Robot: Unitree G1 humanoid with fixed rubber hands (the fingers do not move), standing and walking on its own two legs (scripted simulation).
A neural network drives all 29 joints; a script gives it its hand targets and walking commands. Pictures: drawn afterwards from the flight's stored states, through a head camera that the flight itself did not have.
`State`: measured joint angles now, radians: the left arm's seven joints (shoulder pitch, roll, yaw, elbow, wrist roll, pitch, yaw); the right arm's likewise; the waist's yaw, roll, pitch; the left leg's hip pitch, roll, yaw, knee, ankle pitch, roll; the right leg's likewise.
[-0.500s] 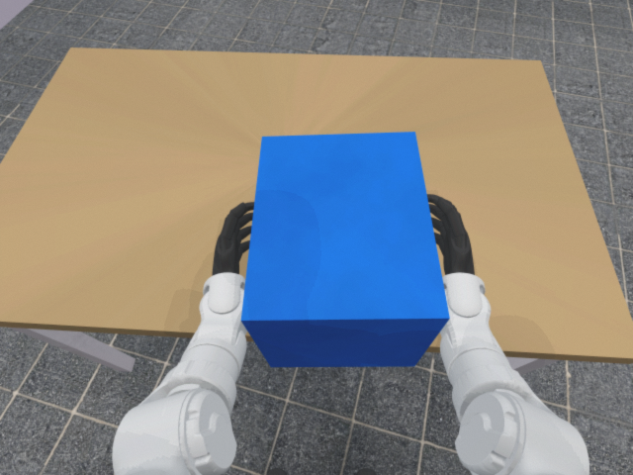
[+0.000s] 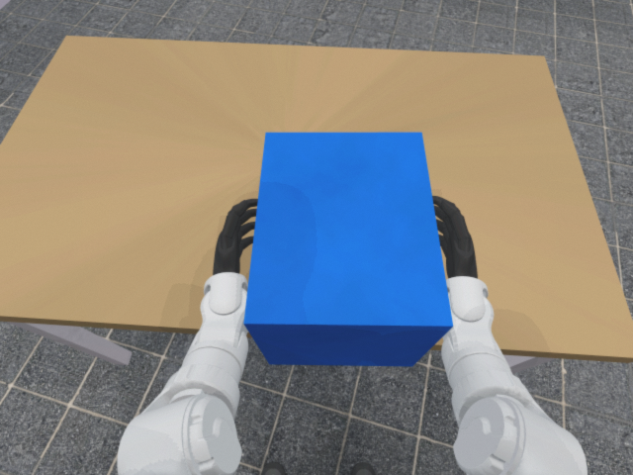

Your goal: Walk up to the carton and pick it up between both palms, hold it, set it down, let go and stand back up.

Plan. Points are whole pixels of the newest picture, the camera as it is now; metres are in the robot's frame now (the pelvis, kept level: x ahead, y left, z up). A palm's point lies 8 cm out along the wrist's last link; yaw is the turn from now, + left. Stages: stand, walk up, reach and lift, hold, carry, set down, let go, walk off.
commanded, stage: set down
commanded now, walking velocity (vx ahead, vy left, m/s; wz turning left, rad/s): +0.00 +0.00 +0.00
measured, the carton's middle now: (341, 254) +0.41 -0.02 -0.03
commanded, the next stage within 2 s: none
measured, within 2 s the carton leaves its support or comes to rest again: neither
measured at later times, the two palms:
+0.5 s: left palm (232, 262) +0.40 +0.12 -0.02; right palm (457, 266) +0.38 -0.17 -0.02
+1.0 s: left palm (233, 258) +0.41 +0.13 -0.04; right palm (451, 261) +0.40 -0.18 -0.04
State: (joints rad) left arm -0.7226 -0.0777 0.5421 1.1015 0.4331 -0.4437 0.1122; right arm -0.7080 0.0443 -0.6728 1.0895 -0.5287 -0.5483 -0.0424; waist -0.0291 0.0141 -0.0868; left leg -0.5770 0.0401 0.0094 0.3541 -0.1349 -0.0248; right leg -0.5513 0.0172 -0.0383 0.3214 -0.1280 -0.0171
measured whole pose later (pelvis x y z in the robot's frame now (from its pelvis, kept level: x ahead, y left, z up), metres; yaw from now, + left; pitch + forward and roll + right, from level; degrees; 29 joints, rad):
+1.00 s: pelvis -0.01 +0.01 -0.02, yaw -3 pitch +27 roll -2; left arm -0.88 0.05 0.23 1.45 0.04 -0.49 0.18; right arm -0.87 -0.13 -0.15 1.43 0.04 -0.52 -0.09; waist 0.02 0.03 -0.22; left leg -0.84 0.07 0.05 0.62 -0.25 -0.03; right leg -0.82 0.04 0.00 0.56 -0.21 -0.01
